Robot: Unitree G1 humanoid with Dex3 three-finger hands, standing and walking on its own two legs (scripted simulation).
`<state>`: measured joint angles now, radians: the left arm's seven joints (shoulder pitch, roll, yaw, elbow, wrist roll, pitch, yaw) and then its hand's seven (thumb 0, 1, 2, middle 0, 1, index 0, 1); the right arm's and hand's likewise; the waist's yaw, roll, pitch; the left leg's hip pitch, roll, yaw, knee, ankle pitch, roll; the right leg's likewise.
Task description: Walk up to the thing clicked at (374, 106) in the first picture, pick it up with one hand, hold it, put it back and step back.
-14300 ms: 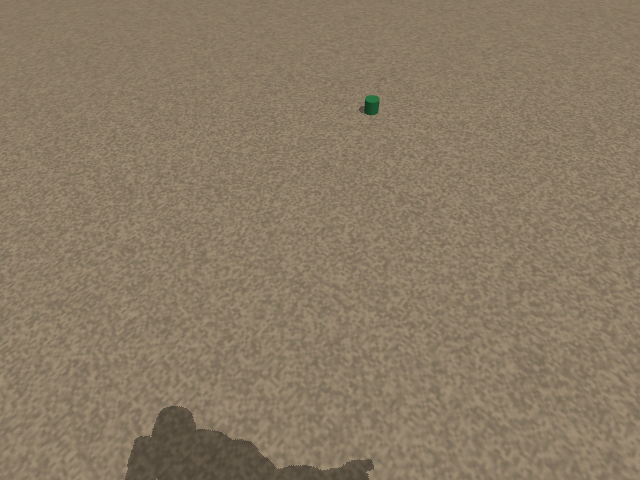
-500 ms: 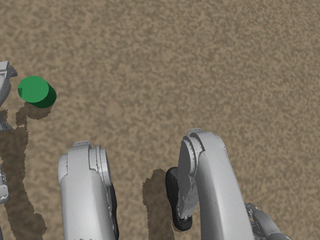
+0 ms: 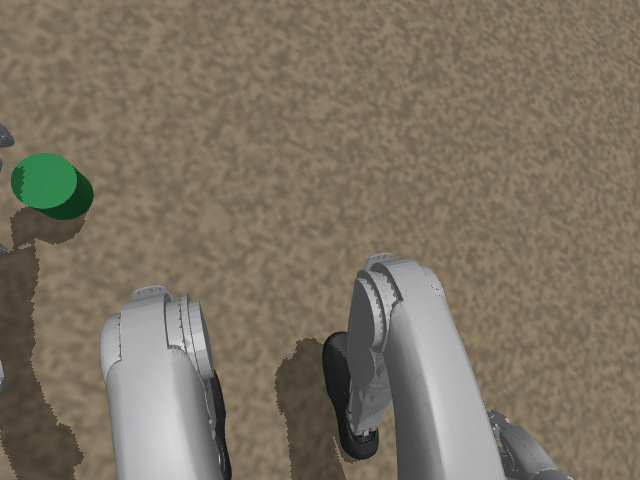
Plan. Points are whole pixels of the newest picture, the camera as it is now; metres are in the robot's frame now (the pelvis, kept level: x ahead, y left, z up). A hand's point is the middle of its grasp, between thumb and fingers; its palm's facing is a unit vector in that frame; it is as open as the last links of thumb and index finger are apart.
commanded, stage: rise first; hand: left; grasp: from above
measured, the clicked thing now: (55, 188) +0.48 +0.34 -0.28
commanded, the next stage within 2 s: approach in 0.62 s
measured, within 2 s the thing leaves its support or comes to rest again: neither
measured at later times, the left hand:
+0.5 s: hand out of the picture +0.43 +0.38 -0.17, palm faces -0.46 -0.11 -0.88, open 14.2 cm
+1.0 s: hand (17, 179) +0.45 +0.34 -0.17, palm faces -0.45 -0.07 -0.89, open 14.1 cm
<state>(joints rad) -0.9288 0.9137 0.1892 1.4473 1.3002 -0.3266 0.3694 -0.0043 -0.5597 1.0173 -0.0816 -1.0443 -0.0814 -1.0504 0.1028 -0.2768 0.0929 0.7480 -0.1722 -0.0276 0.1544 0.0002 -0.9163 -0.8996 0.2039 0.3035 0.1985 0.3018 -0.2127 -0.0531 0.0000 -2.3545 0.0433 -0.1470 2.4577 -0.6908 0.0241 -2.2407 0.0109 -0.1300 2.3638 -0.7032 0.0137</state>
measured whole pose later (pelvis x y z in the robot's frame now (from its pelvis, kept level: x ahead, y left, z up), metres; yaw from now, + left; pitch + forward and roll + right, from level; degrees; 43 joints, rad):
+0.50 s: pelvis +0.00 +0.00 +0.00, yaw +0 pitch +32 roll -10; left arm -0.93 0.94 0.18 1.43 1.28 -0.33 0.33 0.00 -0.56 1.03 -0.09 -1.03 -0.08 -1.04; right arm 0.11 -0.28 0.11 0.73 -0.17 -0.02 0.16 0.00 -0.91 -0.90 0.20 0.30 0.20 0.30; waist -0.22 -0.05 0.01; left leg -2.35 0.04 -0.15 2.46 -0.69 0.03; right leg -2.23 0.01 -0.14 2.36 -0.70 0.02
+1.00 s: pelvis +0.00 +0.00 +0.00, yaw +0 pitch +33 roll -10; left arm -1.03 0.88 0.06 1.47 1.29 -0.30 0.36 -0.01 -0.56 1.02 -0.08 -1.07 -0.08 -1.07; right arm 0.12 -0.28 0.12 0.72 -0.16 -0.05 0.16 0.00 -0.91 -0.89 0.20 0.30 0.20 0.30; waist -0.25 -0.06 0.00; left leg -2.36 0.04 -0.15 2.44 -0.67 0.02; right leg -2.24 0.01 -0.13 2.35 -0.68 0.02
